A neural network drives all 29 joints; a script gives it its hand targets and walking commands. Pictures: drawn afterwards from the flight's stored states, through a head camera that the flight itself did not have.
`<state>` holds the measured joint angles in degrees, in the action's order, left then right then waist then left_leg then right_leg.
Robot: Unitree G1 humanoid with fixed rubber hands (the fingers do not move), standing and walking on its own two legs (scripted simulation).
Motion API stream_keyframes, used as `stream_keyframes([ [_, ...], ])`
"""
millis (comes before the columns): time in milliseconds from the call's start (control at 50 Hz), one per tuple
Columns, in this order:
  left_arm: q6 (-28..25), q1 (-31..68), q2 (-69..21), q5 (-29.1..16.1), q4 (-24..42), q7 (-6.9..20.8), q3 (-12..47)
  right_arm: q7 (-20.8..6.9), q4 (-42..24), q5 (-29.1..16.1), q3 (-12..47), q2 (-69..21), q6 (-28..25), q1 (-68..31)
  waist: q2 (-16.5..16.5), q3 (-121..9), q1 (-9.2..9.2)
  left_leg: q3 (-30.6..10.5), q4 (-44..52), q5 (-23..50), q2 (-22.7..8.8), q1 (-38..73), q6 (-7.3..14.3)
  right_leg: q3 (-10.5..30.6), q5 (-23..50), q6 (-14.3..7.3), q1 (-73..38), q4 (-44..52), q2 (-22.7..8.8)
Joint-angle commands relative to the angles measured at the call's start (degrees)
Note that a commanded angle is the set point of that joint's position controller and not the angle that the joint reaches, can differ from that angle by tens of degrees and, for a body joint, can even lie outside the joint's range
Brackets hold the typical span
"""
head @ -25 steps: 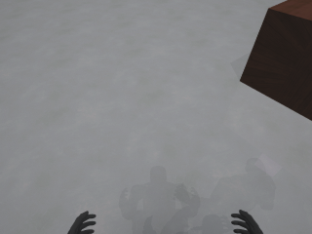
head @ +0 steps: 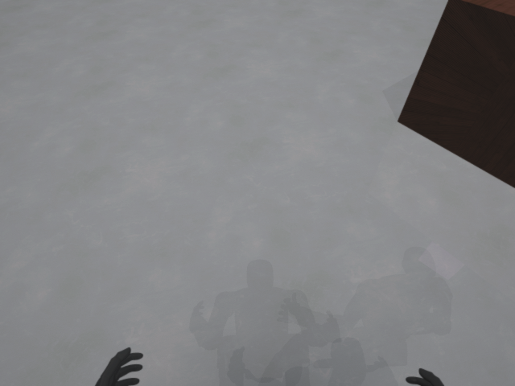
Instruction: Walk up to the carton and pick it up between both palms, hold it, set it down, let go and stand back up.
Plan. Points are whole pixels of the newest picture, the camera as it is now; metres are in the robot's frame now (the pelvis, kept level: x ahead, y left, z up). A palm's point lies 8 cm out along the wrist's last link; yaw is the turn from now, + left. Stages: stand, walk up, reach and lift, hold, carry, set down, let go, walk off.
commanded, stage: stand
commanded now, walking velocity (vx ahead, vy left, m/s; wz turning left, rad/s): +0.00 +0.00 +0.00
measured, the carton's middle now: out of the picture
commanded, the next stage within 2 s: walk up in 1.38 s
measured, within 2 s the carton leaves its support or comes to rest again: neither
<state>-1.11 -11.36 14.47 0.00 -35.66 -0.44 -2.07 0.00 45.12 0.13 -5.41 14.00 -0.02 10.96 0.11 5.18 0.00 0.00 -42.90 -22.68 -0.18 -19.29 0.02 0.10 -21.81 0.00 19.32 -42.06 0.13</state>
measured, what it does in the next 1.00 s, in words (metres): stands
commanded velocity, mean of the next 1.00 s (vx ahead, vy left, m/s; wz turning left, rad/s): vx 0.00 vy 0.00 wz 0.00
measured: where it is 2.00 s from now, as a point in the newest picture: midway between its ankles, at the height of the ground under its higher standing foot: outside the picture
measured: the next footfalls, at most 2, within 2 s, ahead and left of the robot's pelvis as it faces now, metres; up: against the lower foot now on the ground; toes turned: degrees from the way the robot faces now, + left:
right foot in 1.86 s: +0.10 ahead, -0.19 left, +0.00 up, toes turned -11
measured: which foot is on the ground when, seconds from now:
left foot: down 0.00-1.00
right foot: down 0.00-1.00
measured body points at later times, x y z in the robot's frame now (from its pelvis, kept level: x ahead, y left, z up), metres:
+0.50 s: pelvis -0.01 +0.00 +0.00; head +0.00 +0.00 +0.45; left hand +0.13 +0.26 -0.10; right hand +0.09 -0.27 -0.12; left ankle +0.00 +0.11 -0.71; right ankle +0.01 -0.12 -0.71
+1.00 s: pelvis -0.02 +0.01 +0.00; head -0.01 +0.02 +0.45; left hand +0.11 +0.27 -0.11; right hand +0.07 -0.26 -0.12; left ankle +0.00 +0.12 -0.71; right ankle +0.01 -0.12 -0.71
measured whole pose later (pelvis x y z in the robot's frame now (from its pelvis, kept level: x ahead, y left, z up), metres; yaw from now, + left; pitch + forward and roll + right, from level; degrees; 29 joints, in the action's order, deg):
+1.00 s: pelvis -0.02 +0.01 +0.00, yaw +0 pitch -3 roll -1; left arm -1.7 -11.4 15.1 0.0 -42.0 -0.7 -2.1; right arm 0.0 51.2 0.1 -4.5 14.1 -0.1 11.0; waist -0.2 3.6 0.0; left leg 0.0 -43.1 -20.9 -0.2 -19.7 0.7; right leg 0.1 -19.4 0.0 19.1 -40.9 0.1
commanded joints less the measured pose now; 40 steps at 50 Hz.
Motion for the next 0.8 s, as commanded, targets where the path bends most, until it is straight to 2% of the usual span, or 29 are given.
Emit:
stream_keyframes([
  [0,-2.56,0.92,14.75,2.08,0.77,-1.98,-4.35,0.29,-3.18,1.70,-2.31,13.08,-2.04,-2.02,-0.48,-11.65,0.02,-4.10,5.18,15.11,-4.08,1.79,3.77,5.22,17.86,-5.56,-4.97,5.96,-6.93],
  [40,-2.23,1.95,15.15,2.05,0.75,-1.60,-4.13,0.13,-3.48,1.68,-2.57,14.47,-2.55,-1.83,-4.19,-11.50,1.29,-2.43,4.58,15.89,-3.75,4.05,3.75,5.23,18.90,-6.01,-3.76,7.77,-6.20],
  [60,-2.93,1.25,14.51,1.76,1.82,-1.24,-4.82,0.13,-3.46,1.93,-3.07,14.93,-2.63,-1.62,-1.51,-11.00,0.50,-2.75,4.05,15.11,-3.31,4.04,3.48,6.79,18.33,-6.74,-2.65,6.57,-7.39],
  [80,-2.98,2.11,15.36,2.32,0.89,-1.41,-4.01,0.31,-2.67,2.24,-2.24,13.10,-2.48,-1.99,-3.04,-10.21,0.45,-3.79,5.75,14.68,-3.90,3.37,3.43,7.84,16.86,-6.86,-2.61,8.34,-8.32],
  [120,-2.52,0.66,14.18,1.46,-0.12,-1.25,-4.23,0.31,-2.60,1.87,-2.96,15.00,-2.36,-1.66,-3.36,-10.73,1.01,-4.56,6.26,15.81,-4.44,4.47,4.27,3.46,16.37,-5.07,-2.55,6.72,-5.54],
  [140,-2.61,1.56,13.71,2.18,0.56,-1.24,-3.94,0.15,-3.47,2.10,-2.75,14.20,-2.68,-3.77,-3.04,-9.83,-0.11,-2.11,4.42,15.79,-3.15,2.47,3.17,4.77,17.90,-5.69,-3.57,8.20,-6.40],
  [200,-2.69,3.74,15.71,2.23,0.25,-1.53,-4.54,0.01,-2.16,1.35,-1.80,12.37,-2.79,-2.04,-6.12,-9.14,0.69,-2.41,5.62,10.82,-3.38,1.66,3.27,7.03,13.63,-5.39,-2.63,10.30,-7.25],
  [240,-2.46,3.03,17.26,1.69,0.31,-1.10,-4.98,-0.31,-3.40,1.47,-2.39,13.79,-2.45,-3.81,0.70,-11.60,0.33,-3.20,5.86,16.21,-3.22,4.00,2.94,4.87,14.86,-5.46,-2.75,6.49,-6.33],
  [260,-2.74,0.44,14.72,1.98,-1.14,-1.30,-4.57,0.34,-1.57,2.03,-2.68,14.83,-2.49,-0.93,-1.12,-10.69,-0.23,-3.59,5.68,13.88,-3.82,3.62,3.86,5.83,14.47,-5.24,-3.42,7.62,-6.21],
  [280,-2.88,0.65,15.21,2.07,-0.53,-1.59,-4.30,0.22,-1.92,1.90,-2.76,13.68,-2.58,-2.10,-4.89,-9.61,1.33,-4.39,5.14,15.15,-4.13,3.97,4.06,6.11,17.20,-5.50,-1.32,8.56,-6.93],
  [300,-2.43,2.10,16.83,2.21,-1.63,-1.55,-4.53,0.24,-2.39,1.80,-1.72,13.10,-2.95,-2.35,-6.11,-9.14,1.13,-4.21,6.04,15.22,-3.89,2.82,4.07,5.86,16.15,-5.31,-2.94,8.59,-7.18],
  [320,-2.64,3.77,15.15,1.35,-0.47,-1.37,-4.80,0.50,-1.83,1.57,-2.66,13.58,-2.71,-3.42,-4.63,-9.63,0.84,-4.38,6.79,15.46,-3.80,3.46,4.25,4.94,15.09,-5.02,-1.75,8.89,-6.20],
  [340,-3.29,-0.39,14.87,1.63,-1.90,-1.02,-4.43,0.56,-0.15,1.54,-2.56,14.64,-2.49,-1.74,-1.62,-10.15,-1.30,-4.75,5.34,14.78,-3.07,2.91,3.75,8.37,15.89,-5.45,-4.81,8.85,-8.00],
  [360,-3.10,0.67,15.38,1.58,-1.79,-1.33,-4.22,0.25,-1.31,1.99,-1.85,12.67,-2.55,-2.27,-1.07,-9.84,0.72,-4.73,7.31,13.91,-3.70,2.38,4.34,6.15,15.48,-5.63,-3.40,8.61,-7.09],
  [400,-3.15,1.46,16.79,2.24,-2.14,-1.15,-4.93,-0.02,-1.33,1.65,-1.87,12.12,-2.85,-3.92,-3.24,-7.79,0.60,-4.20,6.81,10.23,-3.13,1.49,4.51,7.69,10.28,-6.34,-0.57,9.21,-7.31],
  [420,-2.89,2.41,17.24,1.79,-2.08,-0.94,-5.04,0.13,-1.00,1.37,-2.05,13.77,-3.09,-2.79,-5.94,-9.44,0.54,-3.00,6.00,14.00,-3.23,2.41,3.33,5.91,13.63,-5.71,-2.11,8.85,-6.30],
  [440,-2.29,1.13,15.72,2.00,-3.18,-1.07,-4.58,-0.08,0.00,1.77,-2.64,15.43,-3.12,-0.82,-3.84,-7.37,0.86,-4.67,6.67,12.80,-3.50,3.63,3.81,8.13,11.75,-5.64,0.19,10.52,-7.11],
  [480,-2.80,0.47,14.23,1.40,-2.76,-1.09,-3.94,0.31,0.76,1.17,-2.60,14.92,-2.19,-2.97,-2.59,-9.69,-0.57,-5.36,7.19,12.18,-4.09,3.47,4.07,6.62,11.46,-4.79,-1.75,9.85,-6.71],
  [500,-2.83,0.08,13.76,1.56,-3.80,-1.25,-3.06,0.28,-0.26,1.82,-3.08,15.40,-2.51,-2.90,-1.58,-8.59,0.45,-5.99,6.83,8.68,-3.31,1.52,4.20,7.38,10.47,-4.78,-2.14,10.17,-6.47],
  [520,-2.80,2.44,14.70,1.51,-4.24,-1.21,-3.77,0.66,-0.11,1.33,-3.02,16.31,-2.32,-4.63,-3.27,-3.90,0.64,-4.19,5.40,9.86,-3.89,1.41,3.44,10.96,8.71,-5.21,1.79,13.62,-8.75],
  [540,-2.61,3.97,15.38,1.66,-2.92,-1.40,-3.72,0.10,-0.14,1.59,-2.18,13.22,-2.31,-4.32,-6.26,-8.75,0.33,-4.23,5.66,10.15,-3.19,4.54,3.15,10.85,7.47,-6.50,-0.01,12.22,-9.68],
  [560,-2.35,3.07,15.15,1.74,-3.60,-1.00,-3.36,0.34,0.40,1.23,-1.96,13.58,-2.35,-3.28,-4.22,-5.47,1.33,-3.78,7.51,9.74,-3.55,5.22,3.49,9.18,6.59,-5.71,2.87,13.04,-7.18],
  [600,-2.46,3.60,14.39,1.95,-3.26,-1.09,-2.92,-0.06,0.57,1.58,-1.88,13.91,-2.69,-2.22,-6.56,-6.75,0.77,-5.54,8.03,9.93,-3.71,4.97,4.38,7.88,6.13,-5.09,1.58,12.44,-6.44],
  [640,-3.11,4.55,16.66,1.75,-3.70,-1.49,-4.38,-0.51,0.78,1.31,-2.02,12.98,-2.97,-3.54,-6.14,-9.30,0.55,-3.32,7.24,8.16,-3.24,3.38,3.50,9.40,7.25,-5.10,0.13,13.32,-8.23],
  [660,-2.91,1.86,15.04,2.02,-3.98,-1.10,-4.13,-0.15,1.52,2.23,-2.17,13.55,-2.67,-3.22,-3.09,-7.69,-0.07,-5.01,6.70,10.05,-2.89,3.38,3.98,8.30,6.74,-4.91,-0.46,13.31,-6.84],
  [680,-2.88,3.03,16.09,2.06,-4.57,-1.36,-3.20,-0.28,1.13,1.14,-1.46,13.19,-2.15,-2.99,-4.54,-8.74,1.22,-3.93,7.12,10.24,-3.71,3.79,3.78,8.53,10.99,-5.23,-1.45,12.13,-7.23],
  [720,-3.12,3.28,15.58,1.39,-4.70,-1.45,-3.57,0.22,2.96,0.79,-2.15,14.66,-1.95,-3.26,-6.23,-5.48,0.07,-3.86,7.84,12.07,-3.55,2.73,3.86,8.69,11.27,-4.75,0.78,13.51,-7.23],
  [760,-3.36,3.21,15.83,2.20,-4.30,-1.55,-3.58,0.27,1.74,1.45,-1.09,11.58,-2.18,-3.57,-4.17,-9.12,0.38,-4.48,8.35,11.43,-3.81,3.42,4.21,7.88,13.59,-4.57,-4.33,13.23,-7.89],
  [780,-3.36,3.51,15.70,1.64,-3.64,-1.39,-3.49,0.04,1.76,1.38,-1.31,13.74,-2.27,-2.16,-6.59,-9.85,-0.08,-5.81,9.54,12.48,-4.13,3.98,5.09,6.86,13.48,-4.24,-3.61,11.37,-6.52],
])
